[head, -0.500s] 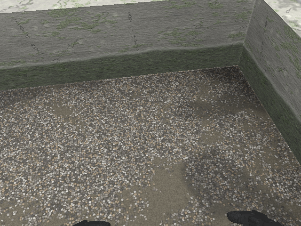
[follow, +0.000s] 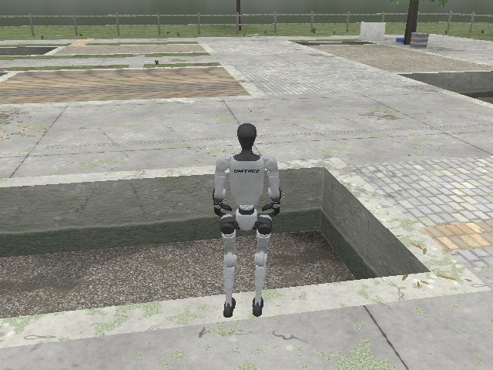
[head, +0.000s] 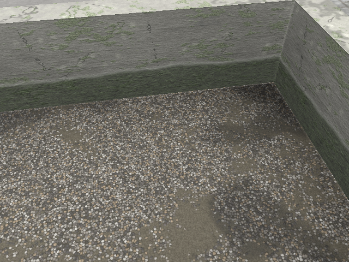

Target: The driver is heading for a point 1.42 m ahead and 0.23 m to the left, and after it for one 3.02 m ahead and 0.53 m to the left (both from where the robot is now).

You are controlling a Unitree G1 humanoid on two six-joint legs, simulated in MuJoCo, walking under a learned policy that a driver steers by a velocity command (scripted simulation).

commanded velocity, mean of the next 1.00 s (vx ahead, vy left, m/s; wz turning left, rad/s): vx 0.09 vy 0.00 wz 0.00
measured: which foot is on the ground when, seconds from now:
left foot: down 0.00-1.00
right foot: down 0.00-1.00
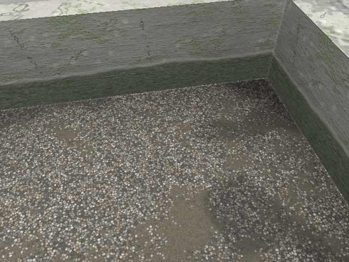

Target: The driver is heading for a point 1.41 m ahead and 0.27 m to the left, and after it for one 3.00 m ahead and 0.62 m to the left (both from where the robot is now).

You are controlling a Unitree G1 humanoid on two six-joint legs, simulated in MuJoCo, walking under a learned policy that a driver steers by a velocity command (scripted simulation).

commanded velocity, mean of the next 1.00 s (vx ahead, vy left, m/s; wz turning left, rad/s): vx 0.34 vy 0.00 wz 0.00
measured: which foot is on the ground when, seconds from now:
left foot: down 0.00-1.00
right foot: down 0.00-1.00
